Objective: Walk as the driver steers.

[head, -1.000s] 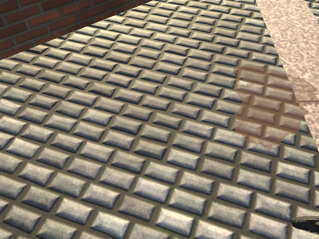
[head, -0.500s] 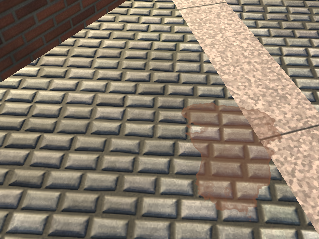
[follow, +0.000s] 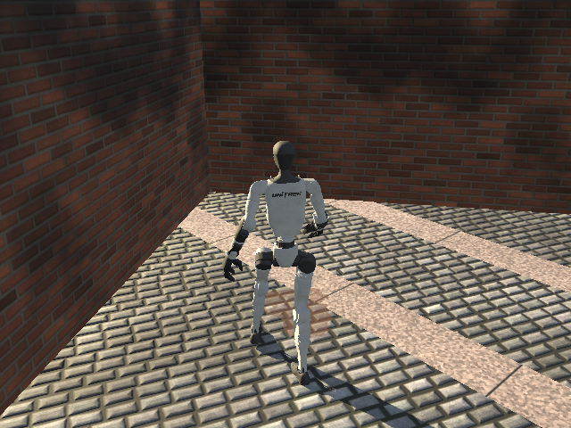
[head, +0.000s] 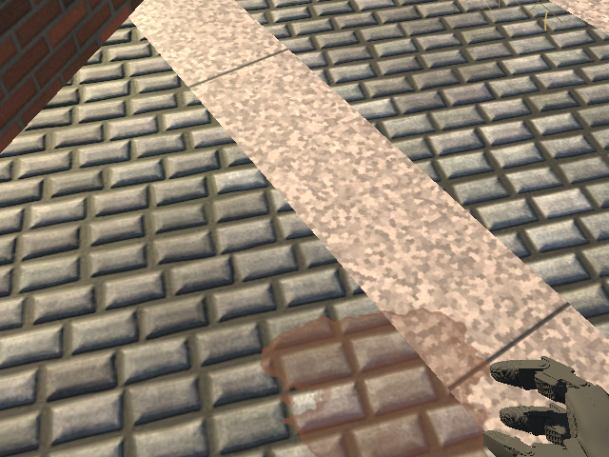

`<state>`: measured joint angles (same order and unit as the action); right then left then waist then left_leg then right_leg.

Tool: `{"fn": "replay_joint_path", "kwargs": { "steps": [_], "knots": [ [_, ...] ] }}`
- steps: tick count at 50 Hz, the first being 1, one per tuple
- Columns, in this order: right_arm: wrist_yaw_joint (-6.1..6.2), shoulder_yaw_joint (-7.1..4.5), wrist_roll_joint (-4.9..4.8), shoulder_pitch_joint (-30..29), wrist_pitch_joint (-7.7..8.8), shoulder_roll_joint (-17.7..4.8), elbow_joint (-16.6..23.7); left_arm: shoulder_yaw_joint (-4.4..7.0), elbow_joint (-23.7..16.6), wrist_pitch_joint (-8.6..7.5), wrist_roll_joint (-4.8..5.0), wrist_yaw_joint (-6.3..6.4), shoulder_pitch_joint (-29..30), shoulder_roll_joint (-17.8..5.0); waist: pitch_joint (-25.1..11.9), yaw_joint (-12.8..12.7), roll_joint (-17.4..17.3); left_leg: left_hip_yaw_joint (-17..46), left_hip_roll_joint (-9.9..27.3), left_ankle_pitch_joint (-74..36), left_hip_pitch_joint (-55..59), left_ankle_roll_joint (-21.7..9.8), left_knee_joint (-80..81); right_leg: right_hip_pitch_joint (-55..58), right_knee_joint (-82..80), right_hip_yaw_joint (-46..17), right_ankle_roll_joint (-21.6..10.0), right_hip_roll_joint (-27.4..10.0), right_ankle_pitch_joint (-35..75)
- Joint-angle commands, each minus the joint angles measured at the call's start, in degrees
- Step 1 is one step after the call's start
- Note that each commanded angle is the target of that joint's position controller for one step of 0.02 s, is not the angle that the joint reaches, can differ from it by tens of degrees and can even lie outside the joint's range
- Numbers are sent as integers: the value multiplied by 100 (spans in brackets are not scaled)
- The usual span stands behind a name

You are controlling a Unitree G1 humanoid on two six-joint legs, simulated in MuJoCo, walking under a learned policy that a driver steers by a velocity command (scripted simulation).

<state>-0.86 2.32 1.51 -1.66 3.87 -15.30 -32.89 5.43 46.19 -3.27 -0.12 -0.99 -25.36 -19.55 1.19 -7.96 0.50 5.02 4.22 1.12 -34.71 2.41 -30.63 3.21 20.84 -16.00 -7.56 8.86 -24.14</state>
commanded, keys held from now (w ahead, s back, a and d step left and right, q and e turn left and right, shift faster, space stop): w+e+shift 0.04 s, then e+shift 0.94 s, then shift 0.02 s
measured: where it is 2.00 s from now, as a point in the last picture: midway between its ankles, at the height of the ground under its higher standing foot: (398, 438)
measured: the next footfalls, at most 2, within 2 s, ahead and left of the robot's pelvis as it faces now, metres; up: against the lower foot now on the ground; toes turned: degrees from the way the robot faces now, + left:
left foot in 0.04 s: +0.23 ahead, +0.18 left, +0.00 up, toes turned -6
right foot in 0.44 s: +0.46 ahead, -0.10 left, +0.00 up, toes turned -26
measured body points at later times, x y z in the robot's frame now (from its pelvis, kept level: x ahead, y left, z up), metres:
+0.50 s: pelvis +0.33 +0.02 -0.02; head +0.38 -0.02 +0.43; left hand +0.64 +0.18 -0.09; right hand +0.32 -0.30 -0.13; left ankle +0.25 +0.20 -0.63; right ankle +0.42 -0.08 -0.73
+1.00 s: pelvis +0.47 +0.06 +0.01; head +0.49 +0.02 +0.46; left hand +0.82 +0.07 -0.06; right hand +0.33 -0.24 -0.08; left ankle +0.61 +0.08 -0.73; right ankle +0.36 -0.02 -0.64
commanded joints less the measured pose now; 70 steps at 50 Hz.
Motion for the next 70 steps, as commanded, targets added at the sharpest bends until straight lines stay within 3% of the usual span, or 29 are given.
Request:
{"fn": "replay_joint_path", "kwargs": {
  "steps": [1,2,3,4,6,8,9,10,15,20,21,22,23,24,27,32,39,40,41,42,43,47,52,60,62,63,64,66,70],
  "knots": [
    [192,-528,-26,1940,120,-1223,-172,288,-455,-103,-54,5,739,-1246,-1222,1599,73,-355,-384,893,3684,-176,61,-1449,2160,-511,-105,-699,4528],
    [328,-696,116,3286,145,-1639,-375,114,-629,-185,-54,7,914,-657,-1987,2104,-512,722,733,2793,5122,-336,75,-2385,4108,-86,-48,-410,3052],
    [320,-759,316,2931,132,-2081,-278,-114,-1032,-187,196,0,411,166,-2465,1328,-2531,4125,2364,3783,5977,-823,1439,-4088,5615,595,180,260,-634],
    [275,-805,273,2294,86,-1797,-204,-147,-902,-59,55,90,286,-257,-1993,1090,-1958,4638,2443,3582,5477,-1150,1569,-4837,6200,865,161,-348,-263],
    [220,-532,197,1805,47,-691,-229,-67,-811,112,-126,55,1082,-527,-657,1133,-257,2083,1774,562,4052,-1048,1097,-4720,5766,1143,323,-893,387],
    [209,-472,92,2046,81,-584,-524,-60,-955,300,-223,-89,1239,-360,-335,965,-501,672,1395,-1838,3422,-857,973,-4470,5404,1225,489,-1105,195],
    [243,-616,-206,1446,169,-651,-413,-5,-1190,268,412,-8,1173,-349,-189,783,-1175,323,1130,-2013,3409,-841,1022,-4575,5295,1073,601,-1416,333],
    [269,-611,-285,1204,196,-611,-427,-70,-1293,301,477,-8,1339,-300,-113,729,-1154,53,1155,-1978,3218,-867,1207,-4657,4922,1170,683,-1478,407],
    [404,-821,-224,605,111,-1170,-482,-151,-1437,314,137,-201,1700,-135,-131,617,-591,-1438,795,-2172,2381,-743,1446,-3146,2322,1869,780,-1235,2470],
    [346,-975,-475,658,-24,-1530,-469,250,-1232,398,156,-283,909,-869,-697,97,-528,-1697,845,-4012,2897,-528,-583,-1543,1607,2306,96,-563,2158],
    [316,-936,-460,602,-64,-1371,-411,407,-1060,392,179,-212,223,-1091,-925,-257,-224,-1691,686,-3150,2354,-371,-1881,-511,1089,2172,-156,-435,2561],
    [227,-749,-213,1103,-74,-666,-431,429,-1078,381,288,-59,459,-1228,-633,189,1137,-1654,-36,2093,1151,-87,-3423,173,778,1257,-485,-833,4400],
    [172,-653,-74,1807,-11,-607,-187,431,-1597,303,-46,-61,1073,-1760,-1586,839,1940,-875,-1042,4056,-677,267,-5632,1550,755,-2072,-2095,-2441,5358],
    [99,-705,-143,1466,91,-1215,-110,401,-1849,262,-110,-123,1115,-1507,-2650,397,1009,369,-832,3438,-798,135,-5772,1651,-43,-2976,-2198,-2790,3583],
    [212,-731,-78,770,53,-1198,-68,237,-1904,216,202,-38,1802,-906,-1087,827,-281,476,-391,2662,-500,78,-4377,-446,-156,-1734,-1333,-2017,3043],
    [173,-619,-96,715,-129,-638,-182,323,-1889,480,108,255,1942,-966,-1100,983,-33,135,-711,2024,900,318,-2100,-1976,160,-816,-807,-1233,4368],
    [96,-742,-170,606,-213,-685,-203,291,-1936,663,161,276,2017,-740,-927,916,807,290,-854,937,1927,167,14,-2361,537,-1469,-136,-864,1710],
    [104,-801,-152,786,-198,-754,-276,252,-1936,663,183,265,2011,-604,-872,999,742,284,-627,474,2386,28,669,-2592,880,-1376,45,-652,1107],
    [150,-885,-64,845,-231,-1089,-225,143,-1884,667,149,246,1567,-212,-1086,808,-149,1248,615,538,3099,-469,1032,-3150,2089,-721,333,-171,-794],
    [166,-914,161,653,-292,-1358,-142,166,-2034,614,171,214,1374,-318,-879,489,-1578,2734,1666,467,2831,-1328,1512,-3978,3406,311,626,343,-1311],
    [205,-907,187,368,-263,-1144,-3,293,-1985,533,123,178,1343,-825,-636,439,-1619,3094,1927,923,2524,-1651,1666,-4269,4373,485,861,-304,-866],
    [411,-768,-58,36,-359,-702,110,279,-1647,684,147,205,1205,-723,-261,547,-626,921,923,695,2188,-1211,1401,-4227,5486,1109,1181,-797,315],
    [370,-873,-8,802,-441,-967,-173,51,-1932,626,131,191,1904,-283,-607,1049,-760,327,1054,-99,2951,-1540,1345,-3964,4072,1423,1289,-1149,148],
    [163,-876,-387,1043,-440,-1010,-563,47,-1433,638,86,86,1088,-339,-798,684,-963,-338,1025,-406,2163,-1012,474,-1140,91,1803,577,-772,1379],
    [89,-662,-4,1020,-328,-442,-270,205,-1526,657,-49,165,1254,-1230,-786,886,1725,-1263,-143,3186,-119,58,-1350,-271,-42,-913,-758,-2966,3525],
    [165,-797,-46,525,-327,-850,-261,123,-1584,548,-235,162,1173,-847,-905,395,1086,-570,-72,3522,-23,149,-2481,-731,-107,-868,-1194,-3070,3590],
    [176,-837,-156,591,-363,-905,-321,32,-1488,452,-248,170,1403,-656,-786,577,890,-428,-59,3247,-2,120,-2907,-933,-116,-402,-1027,-2784,3478],
    [247,-857,-119,949,-455,-845,-570,-29,-1439,359,-64,196,1935,-446,-615,812,792,-379,-28,2519,8,191,-2970,-1035,-42,182,-554,-2262,3333],
    [229,-728,-151,1140,-487,-497,-665,-168,-1293,357,-70,222,2142,-87,-669,949,759,-467,-80,1936,897,286,-2151,-1353,119,689,-432,-1875,3736]
  ]
}}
